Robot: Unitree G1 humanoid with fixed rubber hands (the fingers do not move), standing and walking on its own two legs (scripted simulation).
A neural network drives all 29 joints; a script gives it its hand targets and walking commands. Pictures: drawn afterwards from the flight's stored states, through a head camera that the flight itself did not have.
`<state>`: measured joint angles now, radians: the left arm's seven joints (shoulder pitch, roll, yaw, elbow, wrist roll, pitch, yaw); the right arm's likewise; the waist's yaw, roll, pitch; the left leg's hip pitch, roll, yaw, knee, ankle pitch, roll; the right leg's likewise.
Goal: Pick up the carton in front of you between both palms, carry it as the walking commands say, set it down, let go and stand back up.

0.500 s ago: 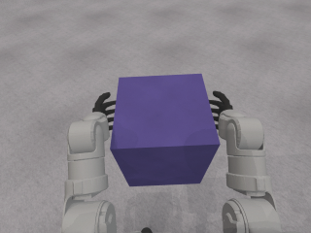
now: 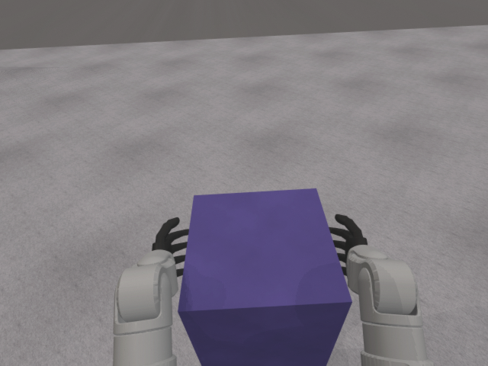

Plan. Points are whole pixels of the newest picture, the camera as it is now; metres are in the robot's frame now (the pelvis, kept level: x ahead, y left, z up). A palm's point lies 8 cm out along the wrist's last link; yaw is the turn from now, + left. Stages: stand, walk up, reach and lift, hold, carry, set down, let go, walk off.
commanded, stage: carry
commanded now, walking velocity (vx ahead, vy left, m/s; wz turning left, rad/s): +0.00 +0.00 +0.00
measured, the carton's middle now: (260, 283) +0.26 +0.00 +0.02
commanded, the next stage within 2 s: hold in 0.94 s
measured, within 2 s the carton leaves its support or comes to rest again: neither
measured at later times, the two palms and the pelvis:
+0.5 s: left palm (174, 282) +0.25 +0.14 +0.05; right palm (355, 277) +0.25 -0.16 +0.04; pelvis -0.02 -0.01 +0.00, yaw +0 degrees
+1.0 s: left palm (172, 288) +0.24 +0.14 +0.04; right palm (355, 283) +0.24 -0.15 +0.04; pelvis -0.04 -0.01 +0.00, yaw +0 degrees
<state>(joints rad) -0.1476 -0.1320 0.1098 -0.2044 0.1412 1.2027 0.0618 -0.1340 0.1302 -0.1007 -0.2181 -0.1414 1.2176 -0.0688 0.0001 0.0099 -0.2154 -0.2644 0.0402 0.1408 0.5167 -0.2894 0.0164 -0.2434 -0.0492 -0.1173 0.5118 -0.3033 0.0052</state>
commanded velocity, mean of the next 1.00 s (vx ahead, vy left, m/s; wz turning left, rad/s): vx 0.00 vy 0.00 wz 0.00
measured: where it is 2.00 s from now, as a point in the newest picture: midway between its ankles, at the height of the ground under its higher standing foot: outside the picture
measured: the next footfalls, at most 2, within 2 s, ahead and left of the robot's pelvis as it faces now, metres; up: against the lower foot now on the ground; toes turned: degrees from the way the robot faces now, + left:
none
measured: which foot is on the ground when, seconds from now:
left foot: down 0.00-1.00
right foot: down 0.00-1.00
